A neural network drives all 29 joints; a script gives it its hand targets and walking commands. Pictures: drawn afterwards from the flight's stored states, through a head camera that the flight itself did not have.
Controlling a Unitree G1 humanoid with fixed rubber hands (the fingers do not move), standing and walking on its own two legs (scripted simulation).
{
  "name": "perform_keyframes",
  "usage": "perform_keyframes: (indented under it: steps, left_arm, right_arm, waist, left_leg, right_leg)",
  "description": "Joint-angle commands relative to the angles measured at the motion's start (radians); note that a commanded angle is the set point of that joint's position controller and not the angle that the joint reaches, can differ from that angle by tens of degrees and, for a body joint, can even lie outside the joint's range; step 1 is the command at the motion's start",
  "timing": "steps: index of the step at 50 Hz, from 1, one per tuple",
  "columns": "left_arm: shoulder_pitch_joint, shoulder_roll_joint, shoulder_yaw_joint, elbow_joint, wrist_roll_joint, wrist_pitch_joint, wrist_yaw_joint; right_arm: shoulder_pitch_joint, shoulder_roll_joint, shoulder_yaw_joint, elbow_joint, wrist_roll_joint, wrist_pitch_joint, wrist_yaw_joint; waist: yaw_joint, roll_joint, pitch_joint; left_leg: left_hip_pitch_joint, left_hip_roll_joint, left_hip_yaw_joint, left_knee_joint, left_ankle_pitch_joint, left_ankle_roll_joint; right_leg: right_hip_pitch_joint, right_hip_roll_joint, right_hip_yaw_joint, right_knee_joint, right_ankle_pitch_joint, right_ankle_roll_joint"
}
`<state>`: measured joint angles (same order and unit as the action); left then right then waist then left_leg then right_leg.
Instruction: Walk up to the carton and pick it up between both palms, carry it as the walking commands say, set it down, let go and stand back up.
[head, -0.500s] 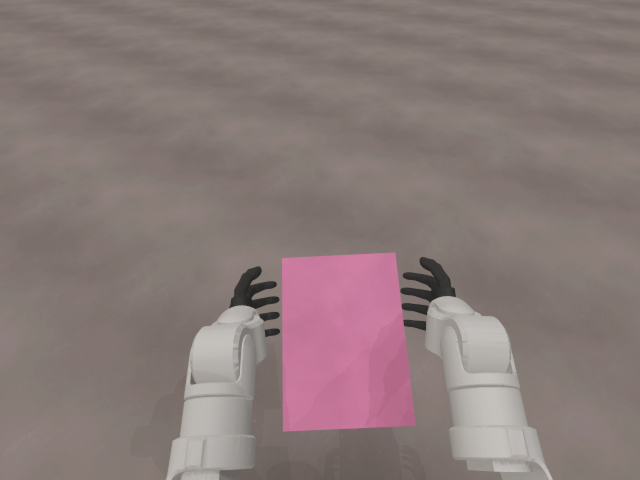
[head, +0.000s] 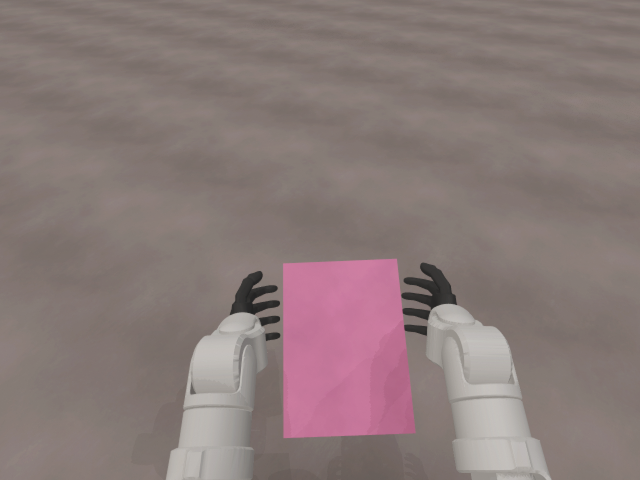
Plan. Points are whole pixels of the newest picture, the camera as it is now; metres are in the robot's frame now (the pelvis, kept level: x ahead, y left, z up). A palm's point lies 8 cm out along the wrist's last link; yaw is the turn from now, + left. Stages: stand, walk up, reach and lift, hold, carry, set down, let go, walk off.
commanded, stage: carry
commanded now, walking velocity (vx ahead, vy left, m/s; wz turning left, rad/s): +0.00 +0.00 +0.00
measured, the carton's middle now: (342, 346) +0.32 +0.00 -0.03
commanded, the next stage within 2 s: none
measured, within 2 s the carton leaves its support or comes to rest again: neither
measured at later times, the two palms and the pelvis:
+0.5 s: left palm (238, 279) +0.34 +0.13 +0.11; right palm (427, 267) +0.34 -0.11 +0.12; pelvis +0.06 +0.01 +0.00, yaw +0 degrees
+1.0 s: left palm (286, 177) +0.58 +0.09 +0.10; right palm (420, 164) +0.60 -0.15 +0.11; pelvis +0.27 -0.05 +0.02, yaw +2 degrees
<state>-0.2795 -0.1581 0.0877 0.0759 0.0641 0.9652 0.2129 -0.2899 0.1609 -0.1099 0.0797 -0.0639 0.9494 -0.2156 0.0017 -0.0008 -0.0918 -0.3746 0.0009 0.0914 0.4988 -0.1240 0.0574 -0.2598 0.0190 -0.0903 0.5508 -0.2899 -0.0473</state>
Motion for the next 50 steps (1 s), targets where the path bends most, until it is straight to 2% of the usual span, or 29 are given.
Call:
perform_keyframes:
  steps: [1,2,5,6,7,8,9,11,12,13,15,18,19,20,22,23,24,27,30,31,32,33,35,37,39,40,41,46,50]
  left_arm:
    - [-0.366,-0.864,-0.373,-0.325,-0.225,-0.035,-0.133]
    - [-0.361,-0.804,-0.311,-0.156,-0.156,-0.037,-0.144]
    - [-0.400,-0.829,-0.372,-0.304,-0.213,-0.038,-0.136]
    - [-0.304,-0.808,-0.342,-0.139,-0.151,-0.030,-0.154]
    - [-0.417,-0.830,-0.374,-0.301,-0.208,-0.045,-0.144]
    - [-0.477,-0.816,-0.346,-0.248,-0.198,-0.036,-0.143]
    - [-0.467,-0.899,-0.432,-0.440,-0.268,-0.010,-0.131]
    - [-0.491,-0.914,-0.439,-0.399,-0.268,0.031,-0.127]
    - [-0.516,-0.984,-0.511,-0.601,-0.357,0.050,-0.115]
    - [-0.435,-0.964,-0.470,-0.483,-0.303,0.088,-0.117]
    - [-0.461,-0.933,-0.449,-0.446,-0.278,0.124,-0.103]
    - [-0.335,-0.944,-0.472,-0.450,-0.263,0.173,-0.107]
    - [-0.351,-0.959,-0.490,-0.447,-0.271,0.186,-0.105]
    - [-0.320,-0.960,-0.464,-0.347,-0.228,0.203,-0.110]
    - [-0.472,-0.988,-0.500,-0.413,-0.269,0.208,-0.127]
    - [-0.455,-0.987,-0.494,-0.422,-0.256,0.215,-0.129]
    - [-0.568,-0.972,-0.493,-0.430,-0.276,0.221,-0.135]
    - [-0.562,-0.996,-0.482,-0.395,-0.313,0.236,-0.142]
    - [-0.460,-1.083,-0.430,-0.348,-0.310,0.226,-0.160]
    - [-0.523,-1.118,-0.449,-0.377,-0.319,0.224,-0.158]
    - [-0.460,-1.138,-0.424,-0.302,-0.304,0.219,-0.163]
    - [-0.514,-1.134,-0.433,-0.351,-0.307,0.209,-0.153]
    - [-0.484,-1.151,-0.434,-0.338,-0.286,0.209,-0.156]
    - [-0.516,-1.168,-0.476,-0.374,-0.326,0.206,-0.161]
    - [-0.554,-1.117,-0.484,-0.409,-0.318,0.205,-0.151]
    - [-0.552,-1.060,-0.467,-0.401,-0.298,0.208,-0.146]
    - [-0.507,-1.069,-0.459,-0.378,-0.272,0.206,-0.141]
    - [-0.550,-1.085,-0.452,-0.460,-0.287,0.173,-0.149]
    - [-0.589,-1.065,-0.501,-0.530,-0.330,0.165,-0.159]
  right_arm:
    - [-0.380,0.850,0.384,-0.321,0.233,-0.024,0.139]
    - [-0.342,0.801,0.319,-0.128,0.149,-0.021,0.149]
    - [-0.401,0.816,0.363,-0.292,0.210,-0.032,0.140]
    - [-0.269,0.804,0.326,-0.102,0.138,-0.022,0.158]
    - [-0.367,0.839,0.352,-0.229,0.201,-0.030,0.153]
    - [-0.439,0.805,0.314,-0.209,0.180,-0.029,0.151]
    - [-0.442,0.895,0.418,-0.402,0.261,-0.005,0.140]
    - [-0.449,0.902,0.419,-0.352,0.260,0.033,0.131]
    - [-0.512,0.961,0.518,-0.589,0.356,0.057,0.117]
    - [-0.468,0.959,0.514,-0.486,0.308,0.095,0.113]
    - [-0.476,0.942,0.487,-0.442,0.286,0.130,0.098]
    - [-0.345,0.984,0.527,-0.425,0.284,0.189,0.109]
    - [-0.354,0.989,0.513,-0.423,0.289,0.192,0.106]
    - [-0.307,0.964,0.485,-0.327,0.252,0.210,0.121]
    - [-0.386,0.991,0.492,-0.349,0.276,0.205,0.131]
    - [-0.416,1.017,0.507,-0.384,0.291,0.204,0.133]
    - [-0.456,1.003,0.476,-0.352,0.272,0.212,0.131]
    - [-0.365,1.045,0.457,-0.286,0.245,0.238,0.119]
    - [-0.428,1.124,0.506,-0.360,0.302,0.236,0.125]
    - [-0.478,1.125,0.494,-0.391,0.296,0.229,0.126]
    - [-0.517,1.105,0.506,-0.427,0.311,0.221,0.132]
    - [-0.558,1.119,0.508,-0.434,0.330,0.214,0.135]
    - [-0.579,1.123,0.515,-0.461,0.339,0.206,0.138]
    - [-0.500,1.125,0.485,-0.418,0.313,0.206,0.136]
    - [-0.479,1.122,0.478,-0.371,0.295,0.222,0.139]
    - [-0.474,1.102,0.487,-0.331,0.297,0.231,0.140]
    - [-0.435,1.122,0.505,-0.325,0.296,0.236,0.143]
    - [-0.471,1.156,0.508,-0.337,0.320,0.204,0.160]
    - [-0.466,1.140,0.488,-0.376,0.303,0.176,0.139]
  waist:
    - [-0.003,-0.020,-0.352]
    - [-0.005,-0.044,-0.357]
    - [0.002,0.069,-0.280]
    - [0.000,0.059,-0.295]
    - [0.003,0.072,-0.291]
    - [0.002,0.053,-0.278]
    - [0.007,0.017,-0.260]
    - [0.010,0.014,-0.265]
    - [0.011,-0.021,-0.287]
    - [0.018,-0.129,-0.242]
    - [0.008,-0.119,-0.296]
    - [0.002,-0.128,-0.316]
    - [-0.003,-0.048,-0.370]
    - [-0.007,-0.017,-0.343]
    - [-0.028,0.238,-0.281]
    - [-0.029,0.290,-0.253]
    - [-0.028,0.259,-0.212]
    - [-0.026,0.079,-0.189]
    - [-0.025,-0.019,-0.229]
    - [-0.025,0.041,-0.234]
    - [-0.027,0.004,-0.281]
    - [-0.027,0.073,-0.302]
    - [-0.026,0.073,-0.334]
    - [-0.005,0.081,-0.379]
    - [0.021,-0.120,-0.439]
    - [0.040,-0.216,-0.400]
    - [0.041,-0.169,-0.365]
    - [0.035,-0.103,-0.355]
    - [0.029,-0.135,-0.393]
  left_leg:
    - [0.170,0.133,-0.125,-0.027,0.068,0.018]
    - [0.196,0.139,-0.131,-0.039,0.073,0.026]
    - [0.153,0.144,-0.184,-0.096,-0.062,0.027]
    - [0.181,0.142,-0.162,-0.081,-0.032,0.027]
    - [0.157,0.127,-0.149,-0.080,-0.151,0.019]
    - [0.142,0.132,-0.174,-0.096,-0.273,0.034]
    - [0.120,0.131,-0.167,-0.100,-0.394,0.033]
    - [0.071,0.117,-0.161,-0.103,-0.521,0.017]
    - [0.049,0.108,-0.143,-0.079,-0.505,0.003]
    - [-0.026,0.077,-0.097,0.018,-0.422,-0.005]
    - [-0.022,0.046,-0.062,0.135,-0.232,-0.006]
    - [0.074,0.031,0.002,0.036,-0.173,-0.001]
    - [0.164,0.018,0.003,-0.036,-0.194,0.008]
    - [0.286,0.060,-0.045,-0.118,-0.241,0.016]
    - [0.467,0.284,-0.409,-0.212,-0.396,0.118]
    - [0.478,0.373,-0.556,-0.271,-0.422,0.176]
    - [0.424,0.396,-0.568,-0.339,-0.541,0.193]
    - [0.451,0.366,-0.446,-0.296,-0.260,0.167]
    - [0.401,0.331,-0.309,-0.270,-0.276,0.137]
    - [0.439,0.286,-0.239,-0.240,-0.159,0.121]
    - [0.482,0.275,-0.207,-0.202,-0.102,0.116]
    - [0.501,0.257,-0.180,-0.191,-0.070,0.104]
    - [0.426,0.234,-0.139,-0.155,-0.086,0.079]
    - [0.198,0.179,-0.072,-0.014,-0.092,0.023]
    - [-0.097,0.047,0.088,0.337,-0.161,-0.059]
    - [-0.304,-0.016,0.027,0.448,-0.419,-0.060]
    - [-0.360,0.031,-0.029,0.510,-0.420,-0.060]
    - [-0.346,0.022,-0.007,0.312,-0.320,-0.048]
    - [-0.125,-0.012,0.068,0.127,-0.139,-0.044]
  right_leg:
    - [0.070,-0.152,0.125,-0.086,0.193,-0.023]
    - [0.060,-0.153,0.132,-0.082,0.195,-0.027]
    - [0.025,-0.128,0.136,-0.097,0.013,-0.027]
    - [0.021,-0.135,0.123,-0.105,0.035,-0.028]
    - [-0.006,-0.137,0.142,-0.111,-0.080,-0.040]
    - [-0.014,-0.114,0.124,-0.088,-0.181,-0.043]
    - [-0.006,-0.112,0.115,-0.115,-0.278,-0.041]
    - [-0.021,-0.137,0.157,-0.149,-0.436,-0.067]
    - [-0.002,-0.153,0.196,-0.207,-0.474,-0.077]
    - [0.022,-0.205,0.266,-0.284,-0.482,-0.089]
    - [0.101,-0.267,0.318,-0.303,-0.332,-0.118]
    - [0.138,-0.242,0.217,-0.186,0.018,-0.093]
    - [0.131,-0.205,0.155,-0.144,0.006,-0.076]
    - [0.026,-0.179,0.123,-0.069,-0.029,-0.051]
    - [-0.313,-0.068,0.017,0.153,-0.192,0.013]
    - [-0.412,-0.056,0.011,0.249,-0.240,0.031]
    - [-0.415,-0.091,0.048,0.246,-0.243,0.027]
    - [-0.392,-0.094,0.031,0.136,-0.250,0.029]
    - [-0.287,-0.064,-0.031,0.066,-0.138,0.031]
    - [-0.278,-0.044,-0.063,0.013,-0.099,0.042]
    - [-0.254,-0.035,-0.079,-0.007,-0.056,0.043]
    - [-0.227,-0.031,-0.093,-0.044,-0.020,0.049]
    - [-0.084,-0.052,-0.076,-0.094,0.037,0.033]
    - [0.218,-0.106,0.018,-0.104,0.020,-0.012]
    - [0.514,-0.363,0.411,-0.256,0.026,-0.144]
    - [0.629,-0.447,0.570,-0.307,0.156,-0.217]
    - [0.642,-0.473,0.540,-0.281,0.419,-0.242]
    - [0.654,-0.339,0.221,-0.216,0.697,-0.133]
    - [0.518,-0.278,0.055,-0.252,0.508,-0.069]
